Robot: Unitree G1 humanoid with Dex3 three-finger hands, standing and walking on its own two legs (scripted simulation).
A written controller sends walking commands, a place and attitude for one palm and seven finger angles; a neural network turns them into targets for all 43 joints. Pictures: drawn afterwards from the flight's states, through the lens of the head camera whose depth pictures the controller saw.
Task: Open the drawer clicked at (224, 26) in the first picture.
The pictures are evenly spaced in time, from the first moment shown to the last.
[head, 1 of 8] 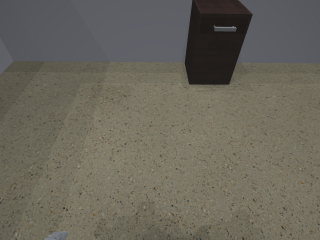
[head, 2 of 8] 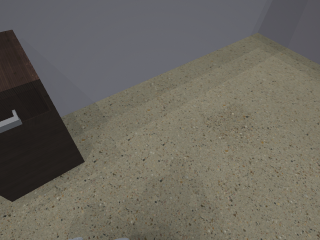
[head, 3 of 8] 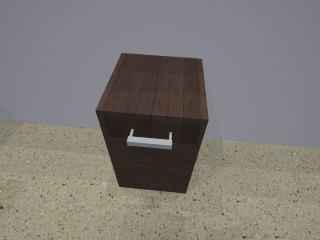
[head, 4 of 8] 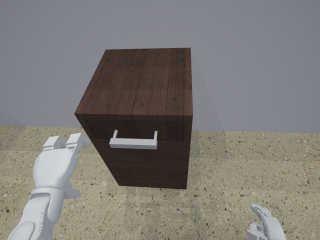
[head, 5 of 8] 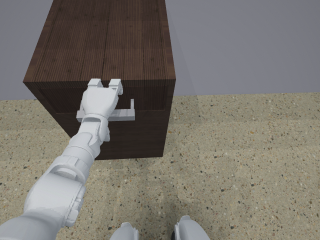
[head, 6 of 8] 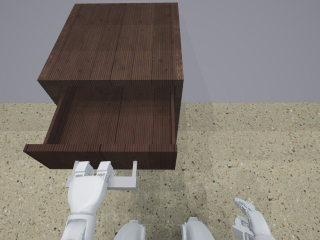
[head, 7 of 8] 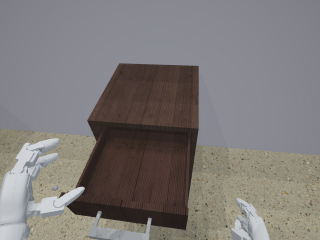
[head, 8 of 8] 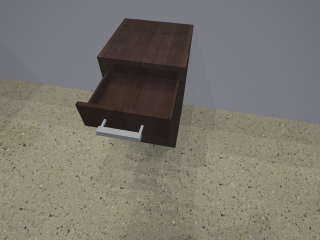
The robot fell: no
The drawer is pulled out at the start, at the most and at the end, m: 0.00 0.30 0.30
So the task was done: yes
